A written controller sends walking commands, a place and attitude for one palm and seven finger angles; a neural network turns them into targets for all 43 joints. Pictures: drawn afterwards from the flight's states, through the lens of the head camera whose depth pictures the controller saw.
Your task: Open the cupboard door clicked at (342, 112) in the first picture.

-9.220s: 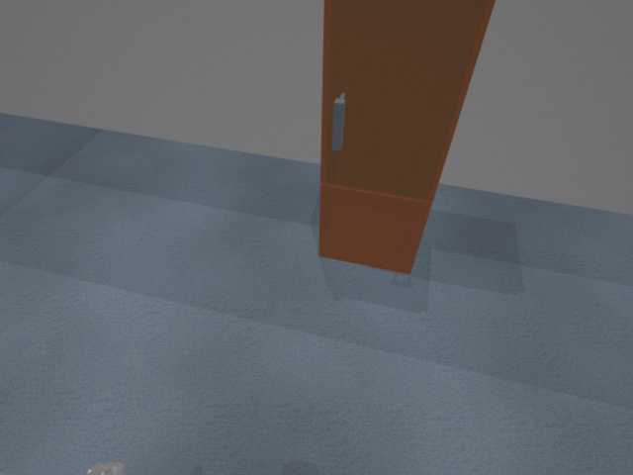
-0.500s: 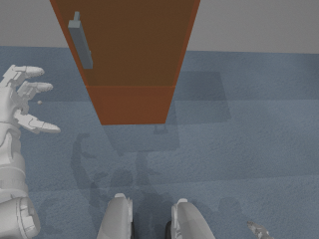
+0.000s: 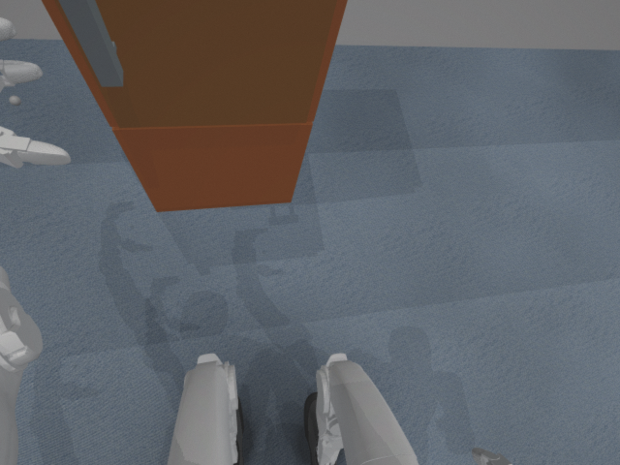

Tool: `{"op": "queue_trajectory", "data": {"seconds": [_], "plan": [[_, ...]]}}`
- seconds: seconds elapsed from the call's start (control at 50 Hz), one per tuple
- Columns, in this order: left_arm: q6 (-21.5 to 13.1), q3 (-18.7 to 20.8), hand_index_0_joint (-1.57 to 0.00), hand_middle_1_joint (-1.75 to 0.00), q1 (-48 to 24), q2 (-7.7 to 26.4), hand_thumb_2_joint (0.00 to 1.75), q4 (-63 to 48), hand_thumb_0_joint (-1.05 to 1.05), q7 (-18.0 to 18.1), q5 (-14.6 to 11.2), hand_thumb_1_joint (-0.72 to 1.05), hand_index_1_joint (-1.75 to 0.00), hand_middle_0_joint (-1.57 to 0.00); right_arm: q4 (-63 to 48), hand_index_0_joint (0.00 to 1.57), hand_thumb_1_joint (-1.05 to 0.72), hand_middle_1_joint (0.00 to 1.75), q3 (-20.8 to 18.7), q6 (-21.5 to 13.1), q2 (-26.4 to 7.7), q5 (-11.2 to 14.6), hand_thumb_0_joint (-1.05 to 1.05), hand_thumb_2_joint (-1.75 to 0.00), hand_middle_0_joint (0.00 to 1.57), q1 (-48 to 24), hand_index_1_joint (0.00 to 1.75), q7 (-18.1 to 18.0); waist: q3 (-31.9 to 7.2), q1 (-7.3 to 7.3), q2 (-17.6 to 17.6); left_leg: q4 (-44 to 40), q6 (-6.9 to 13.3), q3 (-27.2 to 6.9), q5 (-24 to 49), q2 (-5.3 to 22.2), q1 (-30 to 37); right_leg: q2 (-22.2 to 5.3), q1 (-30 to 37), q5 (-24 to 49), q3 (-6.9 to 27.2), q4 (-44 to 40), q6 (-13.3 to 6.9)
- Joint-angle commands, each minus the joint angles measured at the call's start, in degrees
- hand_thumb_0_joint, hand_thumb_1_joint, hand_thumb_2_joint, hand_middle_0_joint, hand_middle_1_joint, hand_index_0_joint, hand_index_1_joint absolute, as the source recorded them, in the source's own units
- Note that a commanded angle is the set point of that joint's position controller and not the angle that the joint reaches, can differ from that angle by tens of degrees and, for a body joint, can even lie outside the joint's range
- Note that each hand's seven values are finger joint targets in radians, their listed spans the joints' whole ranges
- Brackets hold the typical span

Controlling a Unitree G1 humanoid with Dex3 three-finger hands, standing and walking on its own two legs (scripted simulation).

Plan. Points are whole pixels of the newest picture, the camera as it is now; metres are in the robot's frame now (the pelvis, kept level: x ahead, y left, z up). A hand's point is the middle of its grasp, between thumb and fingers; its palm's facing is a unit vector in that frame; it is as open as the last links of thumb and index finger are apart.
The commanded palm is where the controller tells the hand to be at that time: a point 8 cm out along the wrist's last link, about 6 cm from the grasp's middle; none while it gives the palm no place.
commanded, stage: move the hooked fingers beside the handle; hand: left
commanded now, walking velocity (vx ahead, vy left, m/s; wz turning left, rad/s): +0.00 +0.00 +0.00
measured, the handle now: (92, 18) +0.63 +0.24 +0.06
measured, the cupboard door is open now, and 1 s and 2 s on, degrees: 0 0 0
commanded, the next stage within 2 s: slide the fingers in behind the handle in 1.12 s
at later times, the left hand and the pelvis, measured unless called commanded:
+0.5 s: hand (25, 57) +0.57 +0.30 +0.05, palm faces +0.11 -0.99 -0.03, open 13.9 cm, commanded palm +0.57 +0.30 +0.04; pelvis +0.00 +0.00 -0.02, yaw -3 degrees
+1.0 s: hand (16, 63) +0.56 +0.31 +0.05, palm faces +0.10 -0.99 -0.02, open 13.9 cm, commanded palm +0.57 +0.30 +0.04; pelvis +0.01 +0.01 -0.01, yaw -2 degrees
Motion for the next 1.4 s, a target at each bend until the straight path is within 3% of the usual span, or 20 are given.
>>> {"op": "queue_trajectory", "data": {"seconds": [0.0,0.06,0.14,0.28,0.36,0.48,0.56,0.66,0.72,0.74,0.82,0.88,0.9,1.02,1.04,1.08,1.14,1.16,1.26,1.38], "plan": [[-2.8,3.0,-0.3,-1.2,-25.9,21.7,0.3,-10.6,0.0,0.8,0.5,-0.5,-1.2,-0.3,-2.0,0.2,-0.9,0.3,-4.0,-0.1,-12.5,-0.2,0.0,-0.9,0.2,11.2,0.3,-1.1,-32.7,-0.81,13.8,-8.3,-0.7,-6.6,20.4,-0.1,34.9,1.0,2.3,11.9,1.7,-7.9,-1.5],[-2.0,2.1,-0.3,-1.2,-27.8,21.3,0.3,-9.9,0.0,0.7,1.2,-0.5,-1.2,-0.3,-2.2,0.2,-0.9,0.3,-3.7,0.3,-12.4,-0.3,0.0,-0.9,0.2,12.0,0.3,-0.8,-33.7,-1.7,15.7,-7.3,-0.8,-7.2,22.8,0.2,36.2,1.1,0.0,13.0,1.3,-7.0,-1.7],[-0.2,2.6,-0.3,-1.2,-30.5,24.5,0.3,-8.6,0.0,0.6,2.2,-0.5,-1.2,-0.3,-2.2,0.2,-0.9,0.3,-3.1,1.0,-12.7,-0.4,0.0,-0.9,0.2,13.2,0.3,-0.9,-33.7,-2.64,15.3,-6.2,-0.3,-6.9,22.5,0.3,33.6,1.3,1.1,13.4,1.4,-7.0,-1.3],[1.4,2.2,-0.3,-1.2,-36.6,27.4,0.3,-9.2,0.0,0.6,3.8,-0.5,-1.2,-0.3,-2.1,0.2,-0.9,0.3,-2.2,1.9,-12.9,-0.9,0.0,-0.9,0.2,15.0,0.3,-0.8,-34.9,-4.49,18.6,-4.6,-0.4,-7.9,24.3,0.9,34.6,1.5,-2.3,14.0,0.8,-5.8,-1.4],[2.8,2.2,-0.3,-1.2,-33.4,27.4,0.3,-7.2,0.0,0.2,4.2,-0.5,-1.2,-0.3,-2.9,0.2,-0.9,0.3,-1.8,2.2,-12.6,-0.9,0.0,-0.9,0.2,15.7,0.3,-0.6,-34.5,-3.88,18.8,-4.4,-0.2,-7.6,24.8,0.8,33.3,1.8,-1.4,14.4,0.6,-5.6,-1.5],[3.4,6.4,-0.3,-1.2,-31.9,32.2,0.3,-12.2,0.0,-0.2,3.7,-0.5,-1.2,-0.3,-3.4,0.2,-0.9,0.3,-2.0,2.9,-12.7,-1.0,0.0,-0.9,0.2,16.3,0.3,-0.3,-37.8,-2.3,18.8,-4.3,-0.2,-7.0,27.3,1.0,33.3,2.0,2.6,16.7,0.9,-5.6,-1.2],[2.8,5.7,-0.3,-1.2,-32.1,30.0,0.3,-15.5,0.0,-0.4,3.2,-0.5,-1.2,-0.3,-2.6,0.2,-0.9,0.3,-2.6,2.6,-12.3,-0.8,0.0,-0.9,0.2,16.3,0.3,0.3,-38.2,-2.48,21.3,-5.4,-0.5,-7.7,28.5,1.3,37.5,2.1,1.0,16.5,0.8,-6.5,-1.4],[3.4,1.7,-0.3,-1.2,-32.1,24.2,0.3,-13.1,0.0,-0.9,2.7,-0.5,-1.2,-0.3,-1.6,0.2,-0.9,0.3,-2.8,2.3,-12.1,-0.7,0.0,-0.9,0.2,16.2,0.3,0.3,-34.1,-3.74,20.5,-6.5,-0.6,-8.4,25.9,1.3,38.6,2.0,-2.0,14.6,0.3,-7.5,-1.5],[3.7,0.8,-0.3,-1.2,-31.1,22.9,0.3,-10.9,0.0,-0.6,2.5,-0.5,-1.2,-0.3,-1.6,0.2,-0.9,0.3,-2.8,2.3,-12.3,-0.7,0.0,-0.9,0.2,16.0,0.3,0.1,-32.6,-3.87,18.9,-6.8,-0.7,-8.6,24.8,1.2,37.8,2.0,-2.4,13.9,0.0,-7.7,-1.6],[3.8,-0.2,-0.3,-1.2,-31.5,21.8,0.3,-9.6,0.0,-0.4,2.3,-0.5,-1.2,-0.3,-1.6,0.2,-0.9,0.3,-2.7,2.2,-12.3,-0.6,0.0,-0.9,0.2,15.6,0.3,0.0,-30.6,-4.65,18.0,-6.8,-0.6,-8.3,22.9,1.1,36.3,2.0,-3.0,13.3,0.1,-8.1,-1.5],[2.6,0.7,-0.3,-1.2,-32.0,23.9,0.3,-10.1,0.0,0.3,2.7,-0.5,-1.2,-0.3,-2.1,0.2,-0.9,0.3,-2.3,2.1,-12.4,-0.9,0.0,-0.9,0.2,15.3,0.3,-0.2,-31.6,-4.13,18.9,-6.3,-0.5,-7.8,24.2,1.0,35.8,1.8,-2.0,13.9,0.2,-7.3,-1.7],[1.3,1.7,-0.3,-1.2,-32.3,24.6,0.3,-12.6,0.0,0.9,3.0,-0.5,-1.2,-0.3,-2.4,0.2,-0.9,0.3,-2.6,2.4,-12.5,-1.1,0.0,-0.9,0.2,15.3,0.3,0.1,-34.0,-3.29,21.7,-6.4,-1.3,-8.8,28.4,1.2,39.8,1.7,-3.1,14.9,-0.1,-6.5,-1.9],[1.3,1.1,-0.3,-1.2,-32.0,23.2,0.3,-12.6,0.0,1.0,2.9,-0.5,-1.2,-0.3,-2.4,0.2,-0.9,0.3,-2.9,2.5,-12.4,-1.1,0.0,-0.9,0.2,15.1,0.3,0.3,-34.5,-3.36,21.5,-6.5,-1.4,-9.0,28.3,1.2,40.7,1.8,-3.5,14.8,0.0,-6.7,-1.9],[1.8,2.2,-0.3,-1.2,-31.5,25.0,0.3,-10.6,0.0,1.5,3.4,-0.5,-1.2,-0.3,-2.9,0.2,-0.9,0.3,-2.4,3.0,-12.5,-0.9,0.0,-0.9,0.2,14.7,0.3,0.2,-32.4,-3.42,18.6,-6.7,-1.0,-8.4,24.4,1.0,36.8,1.8,-1.9,13.6,0.1,-6.9,-1.6],[1.8,0.8,-0.3,-1.2,-33.1,23.5,0.3,-11.3,0.0,1.5,3.3,-0.5,-1.2,-0.3,-2.8,0.2,-0.9,0.3,-2.5,2.8,-12.4,-0.9,0.0,-0.9,0.2,14.6,0.3,0.2,-32.6,-4.35,18.4,-6.4,-0.7,-8.2,23.5,1.0,36.3,1.9,-1.9,13.6,0.3,-7.1,-1.5],[1.3,2.2,-0.3,-1.2,-33.3,25.7,0.3,-11.3,0.0,1.5,3.5,-0.5,-1.2,-0.3,-2.6,0.2,-0.9,0.3,-2.3,2.7,-12.6,-0.9,0.0,-0.9,0.2,14.7,0.3,0.1,-33.4,-3.71,20.0,-6.4,-1.0,-8.7,23.9,1.0,37.1,1.8,-2.7,13.4,0.1,-6.4,-1.7],[1.5,2.7,-0.3,-1.2,-33.8,27.1,0.3,-9.5,0.0,1.2,3.4,-0.5,-1.2,-0.3,-2.6,0.2,-0.9,0.3,-1.9,2.6,-12.5,-0.9,0.0,-0.9,0.2,14.8,0.3,-0.1,-33.1,-4.28,18.0,-5.5,-0.4,-7.9,22.5,0.8,33.6,2.0,-1.0,13.2,0.5,-6.5,-1.5],[1.2,1.7,-0.3,-1.2,-35.3,26.4,0.3,-10.8,0.0,0.9,3.5,-0.5,-1.2,-0.3,-2.3,0.2,-0.9,0.3,-1.9,2.5,-12.5,-0.9,0.0,-0.9,0.2,15.0,0.3,-0.1,-33.9,-4.52,20.2,-5.4,-0.6,-8.3,23.8,0.9,35.5,1.8,-2.5,13.5,0.3,-6.0,-1.7],[2.2,0.0,-0.3,-1.2,-34.6,22.5,0.3,-11.0,0.0,0.6,2.9,-0.5,-1.2,-0.3,-2.1,0.2,-0.9,0.3,-2.4,2.6,-12.3,-1.0,0.0,-0.9,0.2,15.7,0.3,0.1,-35.3,-4.59,21.3,-5.8,-1.0,-9.7,25.7,1.3,39.1,1.8,-4.8,14.0,-0.2,-5.8,-1.7],[3.8,1.1,-0.3,-1.2,-33.8,23.7,0.3,-10.9,0.0,1.8,3.3,-0.5,-1.2,-0.3,-2.0,0.2,-0.9,0.3,-2.2,2.8,-12.2,-1.1,0.0,-0.9,0.2,16.4,0.3,0.2,-34.4,-4.09,18.8,-5.7,-0.6,-8.3,24.8,1.0,35.5,1.9,-1.7,14.5,0.1,-6.4,-1.5]]}}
